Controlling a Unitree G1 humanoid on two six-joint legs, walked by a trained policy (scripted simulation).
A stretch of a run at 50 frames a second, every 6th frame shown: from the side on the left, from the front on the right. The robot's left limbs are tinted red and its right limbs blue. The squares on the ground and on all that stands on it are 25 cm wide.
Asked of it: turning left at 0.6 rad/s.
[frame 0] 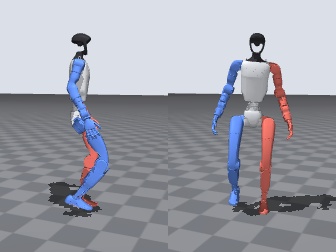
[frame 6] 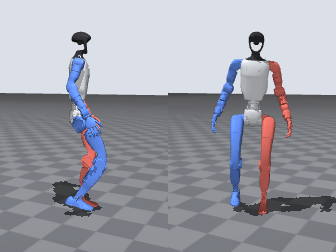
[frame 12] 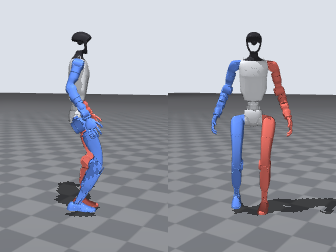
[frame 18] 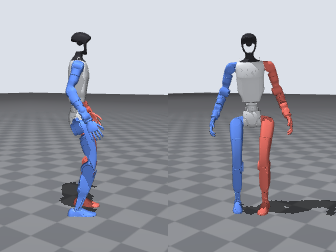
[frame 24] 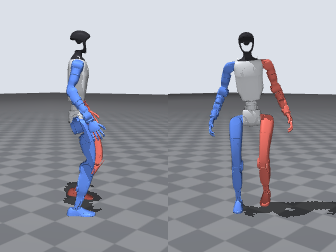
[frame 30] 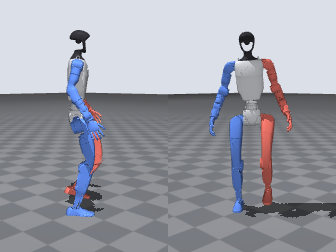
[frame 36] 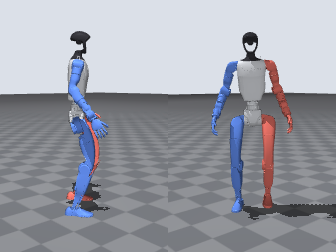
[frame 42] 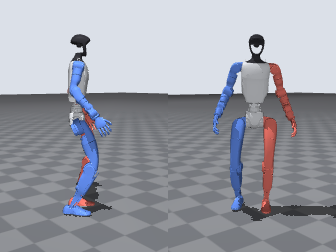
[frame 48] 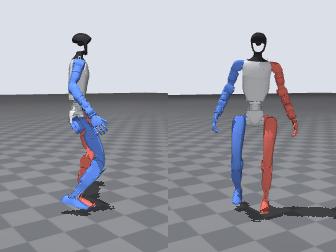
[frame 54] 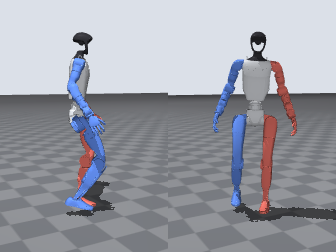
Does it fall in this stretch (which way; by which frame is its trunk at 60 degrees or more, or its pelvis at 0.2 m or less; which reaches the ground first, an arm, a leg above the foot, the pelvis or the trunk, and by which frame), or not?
no
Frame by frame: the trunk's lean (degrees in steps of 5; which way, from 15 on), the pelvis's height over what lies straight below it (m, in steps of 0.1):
0: 5, 0.8
6: 5, 0.8
12: 5, 0.8
18: 5, 0.8
24: 5, 0.8
30: 5, 0.8
36: 5, 0.8
42: 5, 0.8
48: 5, 0.8
54: 5, 0.8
